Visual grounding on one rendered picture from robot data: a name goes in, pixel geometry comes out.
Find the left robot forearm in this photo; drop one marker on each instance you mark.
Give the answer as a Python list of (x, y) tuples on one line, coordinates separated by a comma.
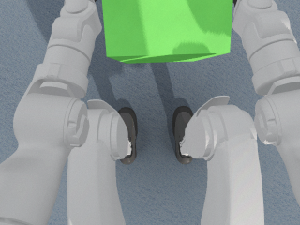
[(68, 54)]

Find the left robot upper arm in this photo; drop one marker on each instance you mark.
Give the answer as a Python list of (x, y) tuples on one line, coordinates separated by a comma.
[(47, 128)]

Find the robot right foot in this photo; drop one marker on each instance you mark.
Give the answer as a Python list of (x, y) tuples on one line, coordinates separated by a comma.
[(180, 119)]

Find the right robot forearm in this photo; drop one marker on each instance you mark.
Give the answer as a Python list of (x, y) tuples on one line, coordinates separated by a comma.
[(270, 46)]

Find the carton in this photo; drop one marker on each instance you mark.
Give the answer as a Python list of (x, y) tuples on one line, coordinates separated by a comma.
[(165, 31)]

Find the robot foot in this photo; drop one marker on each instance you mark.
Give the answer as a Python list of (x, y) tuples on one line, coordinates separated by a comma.
[(130, 119), (180, 119)]

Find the robot left foot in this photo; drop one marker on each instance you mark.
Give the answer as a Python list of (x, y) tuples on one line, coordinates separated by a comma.
[(130, 119)]

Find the right robot upper arm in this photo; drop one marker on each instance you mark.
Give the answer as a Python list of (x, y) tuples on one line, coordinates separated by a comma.
[(277, 122)]

